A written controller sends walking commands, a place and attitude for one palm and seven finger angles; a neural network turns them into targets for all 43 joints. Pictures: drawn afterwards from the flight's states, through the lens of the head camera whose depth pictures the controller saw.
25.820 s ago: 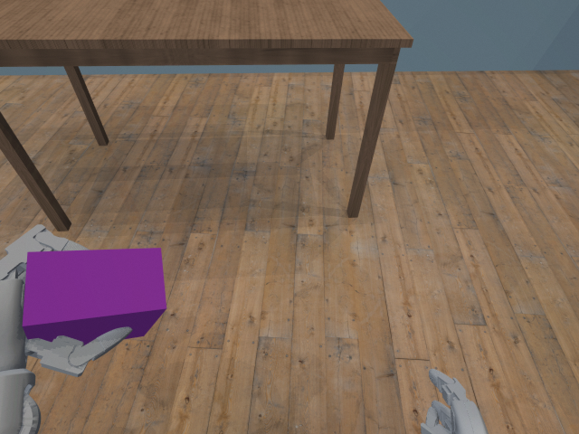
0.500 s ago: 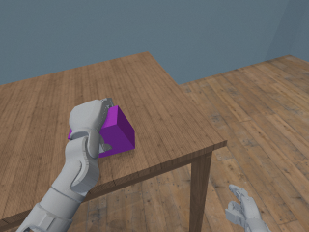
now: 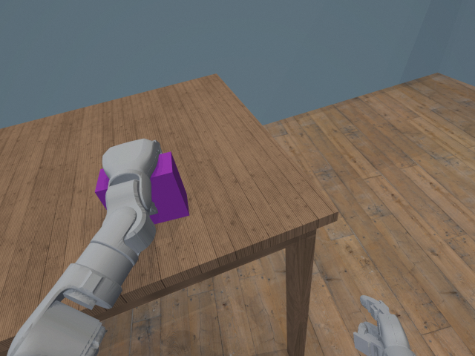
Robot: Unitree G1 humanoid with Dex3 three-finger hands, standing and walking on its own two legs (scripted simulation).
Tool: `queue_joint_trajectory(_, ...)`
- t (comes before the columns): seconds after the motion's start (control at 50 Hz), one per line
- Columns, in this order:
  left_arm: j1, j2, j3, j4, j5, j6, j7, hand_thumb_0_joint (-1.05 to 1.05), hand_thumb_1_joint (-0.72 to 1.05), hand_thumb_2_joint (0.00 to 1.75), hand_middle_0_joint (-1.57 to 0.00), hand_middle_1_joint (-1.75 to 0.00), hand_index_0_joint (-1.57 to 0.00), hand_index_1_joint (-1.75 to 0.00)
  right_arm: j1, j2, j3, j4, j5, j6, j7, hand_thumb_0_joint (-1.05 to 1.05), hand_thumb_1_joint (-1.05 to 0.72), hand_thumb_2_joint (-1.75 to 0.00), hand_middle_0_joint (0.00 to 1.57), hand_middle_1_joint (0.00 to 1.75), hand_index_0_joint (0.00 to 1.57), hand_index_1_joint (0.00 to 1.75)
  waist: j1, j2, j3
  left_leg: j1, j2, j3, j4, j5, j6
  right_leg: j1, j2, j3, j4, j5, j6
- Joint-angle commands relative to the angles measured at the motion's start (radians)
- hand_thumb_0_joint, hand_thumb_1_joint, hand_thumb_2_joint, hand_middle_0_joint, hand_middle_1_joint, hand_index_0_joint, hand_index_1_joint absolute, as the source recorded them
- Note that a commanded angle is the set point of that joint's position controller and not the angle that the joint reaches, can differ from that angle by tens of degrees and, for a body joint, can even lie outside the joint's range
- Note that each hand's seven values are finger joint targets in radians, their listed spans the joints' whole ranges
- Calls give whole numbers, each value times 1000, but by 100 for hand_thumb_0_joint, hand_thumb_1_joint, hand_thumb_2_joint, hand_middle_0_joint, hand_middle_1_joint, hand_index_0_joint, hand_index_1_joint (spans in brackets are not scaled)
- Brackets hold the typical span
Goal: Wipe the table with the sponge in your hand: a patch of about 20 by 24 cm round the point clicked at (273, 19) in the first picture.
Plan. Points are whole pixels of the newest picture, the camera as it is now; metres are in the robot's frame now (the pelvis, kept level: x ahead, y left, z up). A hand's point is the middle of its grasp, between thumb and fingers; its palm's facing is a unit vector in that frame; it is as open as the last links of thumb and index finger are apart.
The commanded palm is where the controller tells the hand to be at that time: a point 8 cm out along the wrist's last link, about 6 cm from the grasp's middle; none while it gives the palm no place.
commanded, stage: wipe forward along the third lane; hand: left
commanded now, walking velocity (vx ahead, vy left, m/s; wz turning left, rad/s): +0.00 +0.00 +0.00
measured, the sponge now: (149, 199) +0.36 +0.21 +0.11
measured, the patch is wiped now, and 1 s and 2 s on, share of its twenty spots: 0.90 0.90 0.90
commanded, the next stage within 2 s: wipe back along the third lane in 0.84 s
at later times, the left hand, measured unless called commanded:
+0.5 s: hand (139, 170) +0.39 +0.22 +0.15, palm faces +0.00 -0.01 -1.00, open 10.1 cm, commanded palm +0.38 +0.25 +0.18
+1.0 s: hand (133, 157) +0.44 +0.25 +0.15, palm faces -0.04 -0.01 -1.00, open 10.1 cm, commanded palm +0.41 +0.26 +0.18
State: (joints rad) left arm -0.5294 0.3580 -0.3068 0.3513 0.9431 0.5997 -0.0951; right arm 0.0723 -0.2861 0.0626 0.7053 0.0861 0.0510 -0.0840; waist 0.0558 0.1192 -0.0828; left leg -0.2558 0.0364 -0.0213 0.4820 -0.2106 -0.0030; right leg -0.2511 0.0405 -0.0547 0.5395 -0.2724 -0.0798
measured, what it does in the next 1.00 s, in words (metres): stands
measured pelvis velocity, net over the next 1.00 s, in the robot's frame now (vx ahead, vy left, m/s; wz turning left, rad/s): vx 0.01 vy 0.02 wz -0.01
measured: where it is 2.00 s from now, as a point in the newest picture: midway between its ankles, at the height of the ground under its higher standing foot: outside the picture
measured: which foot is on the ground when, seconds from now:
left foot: down 0.00-1.00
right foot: down 0.00-1.00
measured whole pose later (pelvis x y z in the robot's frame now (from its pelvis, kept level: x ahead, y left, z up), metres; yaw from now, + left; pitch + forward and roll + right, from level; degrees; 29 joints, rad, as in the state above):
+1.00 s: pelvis +0.01 +0.02 +0.00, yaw +0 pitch +5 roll +0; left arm -0.82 0.42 -0.18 0.85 0.96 0.34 -0.02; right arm 0.23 -0.29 0.02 0.74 0.09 0.08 -0.09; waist 0.00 0.09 -0.11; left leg -0.35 0.03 -0.01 0.46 -0.19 -0.01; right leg -0.33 0.03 -0.04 0.48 -0.23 -0.05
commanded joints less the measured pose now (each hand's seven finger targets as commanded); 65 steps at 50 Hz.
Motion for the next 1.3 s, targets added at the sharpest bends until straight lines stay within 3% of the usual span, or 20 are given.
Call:
queue_joint_trajectory(0.0, -272, 194, 116, 31, 6, -37, 18, 0, 10, 130, -120, -160, -120, -160, -178, -83, -35, -163, 1, -52, -2, 0, -90, -90, 20, 30, 20, 30, 2, -239, -88, -17, -71, 45, -15, 36, 38, 26, -65, 112, -180, 33, 58)
queue_joint_trajectory(0.12, -227, 176, 122, 26, 9, -77, 29, 0, 10, 130, -120, -160, -120, -160, -146, -86, -44, -174, 0, -43, 5, 0, -90, -90, 20, 30, 20, 30, 6, -251, -122, -19, -75, 48, -16, 72, 42, 57, -61, 95, -154, 161, 60)
queue_joint_trajectory(0.24, -310, 185, 112, 97, 20, -86, 48, 0, 10, 130, -120, -160, -120, -160, -129, -91, -46, -154, 2, -44, -3, 0, -90, -90, 20, 30, 20, 30, -7, -235, -97, -26, -77, 47, -19, 35, 41, 12, -60, 101, -176, 67, 58)
queue_joint_trajectory(0.26, -299, 249, 169, 121, 22, -88, 49, 0, 10, 130, -120, -160, -120, -160, -123, -94, -46, -153, -1, -42, -9, 0, -90, -90, 20, 30, 20, 30, -1, -255, -98, -36, -74, 35, -24, 34, 39, 21, -57, 118, -186, 55, 55)
queue_joint_trajectory(0.32, -341, 206, 118, 191, 18, -95, 52, 0, 10, 130, -120, -160, -120, -160, -112, -98, -46, -139, 2, -39, -13, 0, -90, -90, 20, 30, 20, 30, -18, -256, -72, -57, -74, 47, -19, 9, 37, -2, -67, 118, -198, -3, 64)
queue_joint_trajectory(0.36, -383, 314, 193, 230, 29, -107, 51, 0, 10, 130, -120, -160, -120, -160, -104, -105, -44, -132, -2, -38, -21, 0, -90, -90, 20, 30, 20, 30, -14, -262, -73, -66, -68, 29, -18, 6, 34, -9, -62, 145, -210, -53, 57)
queue_joint_trajectory(0.4, -439, 270, 144, 262, 31, -122, 51, 0, 10, 130, -120, -160, -120, -160, -89, -102, -46, -129, 3, -37, -22, 0, -90, -90, 20, 30, 20, 30, -30, -246, -90, -74, -71, 38, -18, 0, 36, -2, -69, 131, -202, -49, 62)
queue_joint_trajectory(0.46, -438, 354, 212, 307, 33, -144, 51, 0, 10, 130, -120, -160, -120, -160, -76, -107, -47, -134, -1, -31, -25, 0, -90, -90, 20, 30, 20, 30, -17, -210, -115, -88, -68, 27, -19, 5, 33, 15, -69, 150, -202, -49, 54)
queue_joint_trajectory(0.5, -466, 295, 160, 334, 38, -163, 49, 0, 10, 130, -120, -160, -120, -160, -55, -104, -52, -133, 3, -30, -23, 0, -90, -90, 20, 30, 20, 30, -36, -227, -117, -90, -70, 37, -13, 3, 38, 9, -70, 133, -196, -20, 61)
queue_joint_trajectory(0.56, -469, 355, 211, 361, 43, -187, 54, 0, 10, 130, -120, -160, -120, -160, -37, -109, -54, -138, 2, -25, -21, 0, -90, -90, 20, 30, 20, 30, -25, -200, -133, -102, -68, 24, -26, -2, 37, 12, -64, 134, -196, -30, 53)
queue_joint_trajectory(0.6, -486, 288, 161, 378, 43, -204, 58, 0, 10, 130, -120, -160, -120, -160, -17, -107, -60, -135, 4, -25, -16, 0, -90, -90, 20, 30, 20, 30, -39, -219, -122, -96, -69, 36, -25, 0, 42, 3, -63, 112, -190, 11, 58)
queue_joint_trajectory(0.66, -514, 357, 216, 395, 42, -220, 66, 0, 10, 130, -120, -160, -120, -160, -9, -114, -61, -127, 2, -21, -21, 0, -90, -90, 20, 30, 20, 30, -34, -214, -133, -108, -68, 29, -30, 1, 42, 9, -61, 127, -194, 3, 53)
queue_joint_trajectory(0.72, -535, 282, 159, 423, 48, -231, 76, 0, 10, 130, -120, -160, -120, -160, 20, -114, -70, -115, 5, -22, -13, 0, -90, -90, 20, 30, 20, 30, -48, -215, -140, -90, -71, 38, -36, 4, 46, -7, -56, 96, -189, 30, 56)
queue_joint_trajectory(0.76, -530, 328, 203, 426, 44, -236, 82, 0, 10, 130, -120, -160, -120, -160, 18, -114, -69, -116, 1, -20, -15, 0, -90, -90, 20, 30, 20, 30, -35, -212, -164, -92, -69, 31, -44, 15, 45, 13, -54, 101, -187, 54, 51)
queue_joint_trajectory(0.82, -597, 294, 160, 467, 42, -235, 91, 0, 10, 130, -120, -160, -120, -160, 35, -117, -71, -97, 6, -20, -14, 0, -90, -90, 20, 30, 20, 30, -62, -225, -122, -103, -70, 43, -48, -16, 46, -18, -57, 100, -205, -4, 61)
queue_joint_trajectory(0.86, -585, 358, 216, 479, 46, -240, 93, 0, 10, 130, -120, -160, -120, -160, 35, -121, -71, -97, 2, -20, -16, 0, -90, -90, 20, 30, 20, 30, -43, -215, -152, -102, -69, 29, -58, -1, 45, 1, -50, 97, -200, 7, 51)
queue_joint_trajectory(0.9, -559, 268, 154, 483, 49, -240, 93, 0, 10, 130, -120, -160, -120, -160, 44, -114, -75, -100, 4, -18, -9, 0, -90, -90, 20, 30, 20, 30, -54, -221, -164, -81, -70, 41, -56, 16, 48, 3, -48, 77, -190, 58, 56)
queue_joint_trajectory(0.96, -498, 295, 200, 435, 32, -239, 95, 0, 10, 130, -120, -160, -120, -160, 21, -112, -74, -117, -1, -15, -3, 0, -90, -90, 20, 30, 20, 30, -24, -206, -197, -66, -68, 36, -61, 42, 48, 42, -50, 82, -187, 103, 49)
queue_joint_trajectory(1.06, -392, 206, 165, 342, 15, -210, 101, 0, 10, 130, -120, -160, -120, -160, -22, -102, -72, -143, 2, -7, 13, 0, -90, -90, 20, 30, 20, 30, -9, -227, -185, -33, -68, 39, -72, 82, 50, 50, -41, 55, -180, 156, 47)
queue_joint_trajectory(1.28, -207, 32, 69, 59, -51, -8, 97, 0, 10, 130, -120, -160, -120, -160, -179, -87, -58, -194, 15, 21, 56, 0, -90, -90, 20, 30, 20, 30, 15, -223, -198, 66, -63, 43, -63, 190, 43, 81, -25, 4, -138, 256, 39)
